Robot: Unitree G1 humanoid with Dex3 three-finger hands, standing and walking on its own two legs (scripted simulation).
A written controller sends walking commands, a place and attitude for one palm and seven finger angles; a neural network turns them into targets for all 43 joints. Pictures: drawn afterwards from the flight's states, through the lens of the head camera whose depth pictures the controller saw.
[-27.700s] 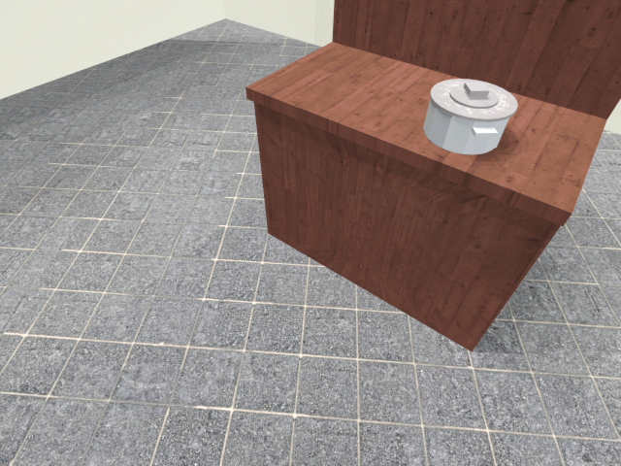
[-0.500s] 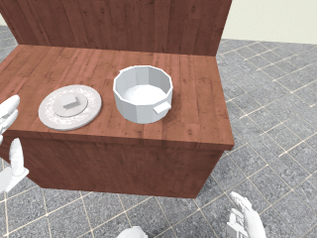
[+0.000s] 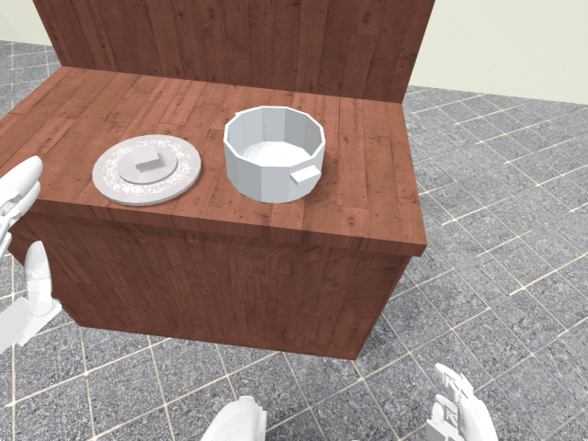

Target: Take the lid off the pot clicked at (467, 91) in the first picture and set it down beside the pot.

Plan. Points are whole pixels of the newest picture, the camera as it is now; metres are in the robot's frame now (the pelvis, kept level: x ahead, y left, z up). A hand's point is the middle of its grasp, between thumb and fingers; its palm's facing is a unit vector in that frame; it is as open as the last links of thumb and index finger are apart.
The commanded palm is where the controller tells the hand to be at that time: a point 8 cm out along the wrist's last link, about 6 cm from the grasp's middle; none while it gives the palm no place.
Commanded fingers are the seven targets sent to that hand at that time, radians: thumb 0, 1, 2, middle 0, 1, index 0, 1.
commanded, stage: step back with the hand held close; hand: left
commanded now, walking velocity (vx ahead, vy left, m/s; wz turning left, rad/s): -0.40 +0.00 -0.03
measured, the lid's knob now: (145, 157) +0.60 +0.34 +0.00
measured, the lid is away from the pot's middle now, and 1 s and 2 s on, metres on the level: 0.26 0.26 0.26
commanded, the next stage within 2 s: stop stepping back and stand still in 0.28 s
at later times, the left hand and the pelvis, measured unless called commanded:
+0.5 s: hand (47, 410) +0.11 +0.20 +0.19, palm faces +0.17 -0.85 -0.50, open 7.4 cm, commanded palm +0.04 +0.27 +0.20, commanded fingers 0.00 0.90 0.90 -0.20 -0.30 -0.20 -0.30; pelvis -0.11 +0.00 +0.01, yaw -4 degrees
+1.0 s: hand out of the picture +0.02 +0.22 +0.19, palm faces +0.32 -0.87 -0.38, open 7.4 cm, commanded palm -0.03 +0.28 +0.20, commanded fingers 0.00 0.90 0.90 -0.20 -0.30 -0.20 -0.30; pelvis -0.16 +0.00 +0.01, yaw -2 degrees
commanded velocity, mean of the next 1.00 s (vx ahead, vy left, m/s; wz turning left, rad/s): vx -0.03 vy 0.03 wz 0.00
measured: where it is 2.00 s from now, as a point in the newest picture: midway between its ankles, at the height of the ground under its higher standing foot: outside the picture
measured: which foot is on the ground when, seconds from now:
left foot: up 0.00-0.12, down 0.14-0.48, up 0.50-0.64, down 0.66-1.00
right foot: down 0.00-0.14, up 0.16-0.40, down 0.42-1.00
